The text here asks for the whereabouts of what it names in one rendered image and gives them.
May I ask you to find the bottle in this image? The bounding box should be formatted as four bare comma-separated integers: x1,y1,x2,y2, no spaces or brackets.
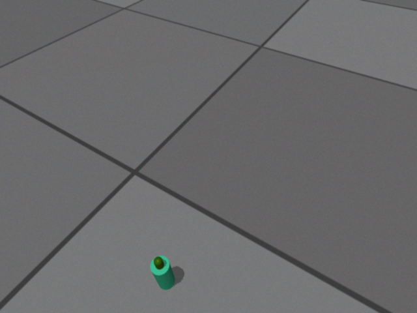
150,256,175,290

